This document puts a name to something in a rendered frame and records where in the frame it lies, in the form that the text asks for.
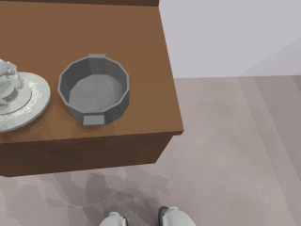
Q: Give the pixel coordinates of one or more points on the left robot hand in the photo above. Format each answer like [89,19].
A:
[10,71]

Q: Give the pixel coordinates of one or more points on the robot left thigh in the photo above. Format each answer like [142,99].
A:
[114,221]

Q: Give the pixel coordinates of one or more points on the table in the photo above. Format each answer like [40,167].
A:
[44,37]

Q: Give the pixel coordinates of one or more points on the lid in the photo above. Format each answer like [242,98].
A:
[31,100]

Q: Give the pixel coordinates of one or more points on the knob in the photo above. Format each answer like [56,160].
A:
[7,92]

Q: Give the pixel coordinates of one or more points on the right robot shin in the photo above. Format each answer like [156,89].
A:
[171,209]

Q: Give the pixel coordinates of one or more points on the pot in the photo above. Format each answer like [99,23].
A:
[95,89]

